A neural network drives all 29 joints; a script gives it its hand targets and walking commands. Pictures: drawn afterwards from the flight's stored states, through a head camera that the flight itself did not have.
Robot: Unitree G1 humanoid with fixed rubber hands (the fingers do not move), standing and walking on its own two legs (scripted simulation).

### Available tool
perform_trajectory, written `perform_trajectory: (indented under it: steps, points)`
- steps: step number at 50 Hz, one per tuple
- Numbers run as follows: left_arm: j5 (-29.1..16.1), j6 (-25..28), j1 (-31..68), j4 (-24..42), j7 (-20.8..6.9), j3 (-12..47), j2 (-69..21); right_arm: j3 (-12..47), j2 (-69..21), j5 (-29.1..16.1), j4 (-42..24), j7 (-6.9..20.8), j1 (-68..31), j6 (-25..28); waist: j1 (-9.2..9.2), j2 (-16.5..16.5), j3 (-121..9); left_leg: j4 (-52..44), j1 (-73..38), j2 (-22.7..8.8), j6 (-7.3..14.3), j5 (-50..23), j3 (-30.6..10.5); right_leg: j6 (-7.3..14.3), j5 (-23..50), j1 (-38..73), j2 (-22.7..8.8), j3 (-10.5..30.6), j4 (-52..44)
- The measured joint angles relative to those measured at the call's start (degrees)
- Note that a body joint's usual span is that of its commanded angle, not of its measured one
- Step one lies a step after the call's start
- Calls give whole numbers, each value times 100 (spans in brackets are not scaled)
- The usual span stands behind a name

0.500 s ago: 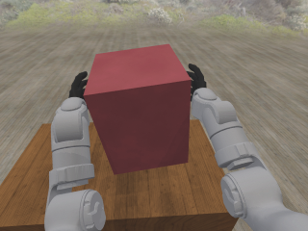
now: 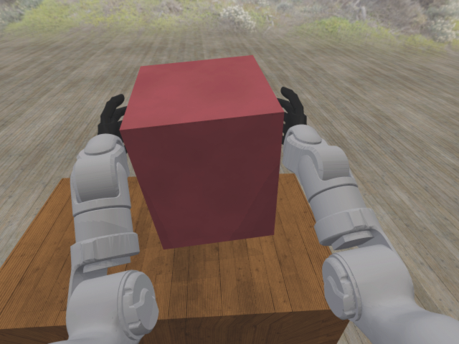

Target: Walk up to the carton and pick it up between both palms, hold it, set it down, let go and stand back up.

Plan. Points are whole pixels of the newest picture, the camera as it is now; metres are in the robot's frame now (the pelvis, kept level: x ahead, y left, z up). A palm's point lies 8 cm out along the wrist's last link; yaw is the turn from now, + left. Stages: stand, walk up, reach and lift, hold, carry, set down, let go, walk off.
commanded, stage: set down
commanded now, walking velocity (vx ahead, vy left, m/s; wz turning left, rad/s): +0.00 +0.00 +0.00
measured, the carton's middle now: (208, 152) +0.40 -0.01 +0.22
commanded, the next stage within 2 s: none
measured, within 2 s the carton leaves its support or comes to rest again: neither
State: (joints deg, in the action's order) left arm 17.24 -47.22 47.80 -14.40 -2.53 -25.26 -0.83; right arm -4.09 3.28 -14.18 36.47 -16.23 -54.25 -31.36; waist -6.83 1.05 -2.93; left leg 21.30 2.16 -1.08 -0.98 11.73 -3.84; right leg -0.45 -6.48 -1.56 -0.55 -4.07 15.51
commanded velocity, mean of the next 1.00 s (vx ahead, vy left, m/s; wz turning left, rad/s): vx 0.00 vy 0.00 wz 0.00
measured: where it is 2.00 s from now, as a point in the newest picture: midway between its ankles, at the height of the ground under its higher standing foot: outside the picture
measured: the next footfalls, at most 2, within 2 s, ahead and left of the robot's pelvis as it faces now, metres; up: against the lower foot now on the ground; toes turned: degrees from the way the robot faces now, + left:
none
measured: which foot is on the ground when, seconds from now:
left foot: down 0.00-1.00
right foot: down 0.00-1.00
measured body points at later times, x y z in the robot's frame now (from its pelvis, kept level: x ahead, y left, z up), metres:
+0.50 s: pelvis +0.01 +0.01 +0.00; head -0.03 +0.05 +0.45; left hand +0.40 +0.14 +0.19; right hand +0.38 -0.15 +0.18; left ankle +0.01 +0.13 -0.75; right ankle +0.03 -0.13 -0.75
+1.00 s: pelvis +0.02 +0.02 +0.00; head +0.00 +0.05 +0.45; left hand +0.42 +0.14 +0.16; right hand +0.39 -0.15 +0.14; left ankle +0.01 +0.13 -0.75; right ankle +0.03 -0.12 -0.75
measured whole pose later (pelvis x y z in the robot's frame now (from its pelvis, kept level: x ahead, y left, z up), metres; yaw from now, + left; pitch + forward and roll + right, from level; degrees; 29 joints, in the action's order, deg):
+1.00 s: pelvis +0.02 +0.02 +0.00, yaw -1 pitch -10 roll -2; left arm 19.5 -28.9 35.3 -16.2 -1.7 -17.6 -4.8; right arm -5.5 -0.4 -4.5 36.1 -11.2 -34.2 -4.6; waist -6.0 2.8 5.8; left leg 21.0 -2.8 -0.1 0.6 14.0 -2.6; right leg -2.3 -6.8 4.5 -1.5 -3.0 12.2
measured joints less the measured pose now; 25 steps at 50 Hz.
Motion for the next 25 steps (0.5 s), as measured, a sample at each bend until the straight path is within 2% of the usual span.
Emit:
perform_trajectory:
  steps: [7,11,14,19,25]
  points:
    - [468,707,364,-488,-247,-236,-31,-597,-271,701,318,291,-117,717,-40,80,110,-111,-129,20,17,-43,30,-19,58,120,-20,29,-114]
    - [792,1058,210,-674,-373,-210,-104,-721,-402,1031,570,475,165,1243,-9,68,182,-191,-355,42,43,-16,70,-50,17,316,-43,65,-153]
    - [806,1229,-3,-698,-375,-134,-173,-694,-484,1181,561,521,545,1601,29,65,305,-204,-499,55,66,25,85,-72,-27,454,-57,78,-159]
    - [537,1443,-556,-236,-197,292,-273,-359,-451,995,227,486,1218,2180,37,117,664,-103,-620,57,63,103,28,-99,-34,682,-56,20,-235]
    - [328,1517,-923,56,-37,543,-343,-76,-350,791,-61,417,1610,2370,41,250,881,-17,-587,67,96,146,32,-121,-24,684,-63,23,-232]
